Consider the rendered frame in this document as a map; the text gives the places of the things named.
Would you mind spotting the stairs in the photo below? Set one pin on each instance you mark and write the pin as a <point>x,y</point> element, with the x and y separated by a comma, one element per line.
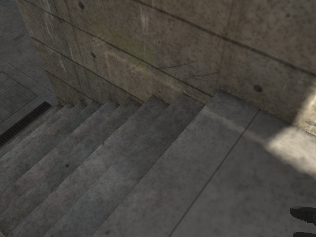
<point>69,171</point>

